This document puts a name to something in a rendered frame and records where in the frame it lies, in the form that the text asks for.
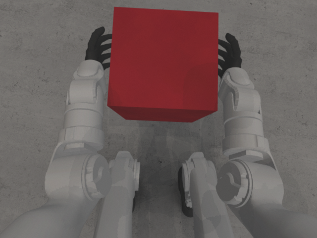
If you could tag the left robot forearm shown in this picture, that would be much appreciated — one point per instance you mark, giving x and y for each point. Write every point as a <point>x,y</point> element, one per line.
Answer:
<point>84,111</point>

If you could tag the robot right upper arm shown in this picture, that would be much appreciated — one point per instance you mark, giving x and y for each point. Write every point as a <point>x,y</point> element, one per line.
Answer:
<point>254,193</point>

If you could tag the carton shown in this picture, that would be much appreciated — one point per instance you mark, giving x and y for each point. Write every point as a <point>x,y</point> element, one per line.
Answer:
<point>163,64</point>

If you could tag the right robot hand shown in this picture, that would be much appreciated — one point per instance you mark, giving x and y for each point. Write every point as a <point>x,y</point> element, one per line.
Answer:
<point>231,57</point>

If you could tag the right robot foot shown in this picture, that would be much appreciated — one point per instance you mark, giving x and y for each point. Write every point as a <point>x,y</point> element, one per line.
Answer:
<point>188,211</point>

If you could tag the robot left upper arm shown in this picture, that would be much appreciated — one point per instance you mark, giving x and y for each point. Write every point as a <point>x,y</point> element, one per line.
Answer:
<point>74,185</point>

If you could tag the left robot hand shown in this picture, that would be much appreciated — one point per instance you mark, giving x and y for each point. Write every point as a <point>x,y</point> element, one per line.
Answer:
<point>95,49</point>

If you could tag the right robot shin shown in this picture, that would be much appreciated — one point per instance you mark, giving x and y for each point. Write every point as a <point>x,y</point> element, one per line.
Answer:
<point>210,164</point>

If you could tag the right robot forearm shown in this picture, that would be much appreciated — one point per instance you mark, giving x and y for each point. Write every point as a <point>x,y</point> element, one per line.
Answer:
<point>243,122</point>

